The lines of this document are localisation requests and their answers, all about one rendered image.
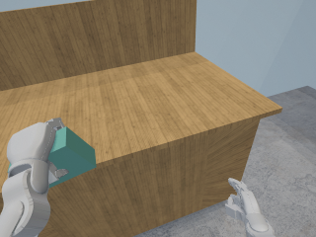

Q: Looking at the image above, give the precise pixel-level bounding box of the right robot hand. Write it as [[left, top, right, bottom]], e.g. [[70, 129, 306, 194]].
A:
[[225, 178, 262, 222]]

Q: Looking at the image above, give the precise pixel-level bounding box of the sponge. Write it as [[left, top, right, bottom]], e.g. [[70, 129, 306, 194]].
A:
[[7, 126, 97, 188]]

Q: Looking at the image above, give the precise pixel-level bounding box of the robot right forearm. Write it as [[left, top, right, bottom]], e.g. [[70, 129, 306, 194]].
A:
[[244, 212, 276, 237]]

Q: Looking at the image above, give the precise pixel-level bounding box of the robot left forearm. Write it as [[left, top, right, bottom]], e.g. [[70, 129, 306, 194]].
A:
[[0, 159, 51, 237]]

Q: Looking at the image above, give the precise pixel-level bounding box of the left robot hand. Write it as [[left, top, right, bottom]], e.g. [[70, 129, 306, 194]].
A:
[[6, 118, 69, 185]]

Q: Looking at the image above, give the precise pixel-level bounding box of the table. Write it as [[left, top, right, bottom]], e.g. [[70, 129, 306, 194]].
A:
[[0, 0, 283, 237]]

